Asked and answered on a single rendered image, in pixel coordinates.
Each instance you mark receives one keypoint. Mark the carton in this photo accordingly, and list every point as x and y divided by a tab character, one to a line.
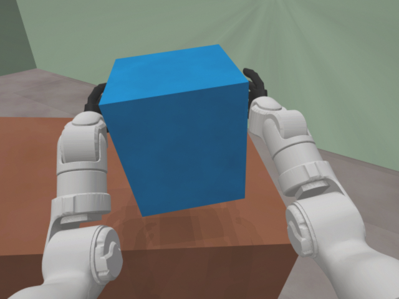
179	123

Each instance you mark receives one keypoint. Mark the robot right forearm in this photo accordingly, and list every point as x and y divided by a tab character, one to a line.
302	171

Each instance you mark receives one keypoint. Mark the robot left forearm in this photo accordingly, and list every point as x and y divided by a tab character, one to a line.
81	175

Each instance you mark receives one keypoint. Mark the pedestal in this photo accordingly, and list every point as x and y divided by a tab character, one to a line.
230	250

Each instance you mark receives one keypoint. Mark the left robot upper arm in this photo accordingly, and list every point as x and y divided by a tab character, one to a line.
78	263

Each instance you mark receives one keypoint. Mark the right robot upper arm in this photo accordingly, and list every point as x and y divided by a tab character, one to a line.
327	228

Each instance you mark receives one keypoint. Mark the robot left hand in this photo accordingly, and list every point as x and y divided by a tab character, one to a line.
94	99

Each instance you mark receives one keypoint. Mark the robot right hand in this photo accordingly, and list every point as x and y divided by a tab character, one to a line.
256	87

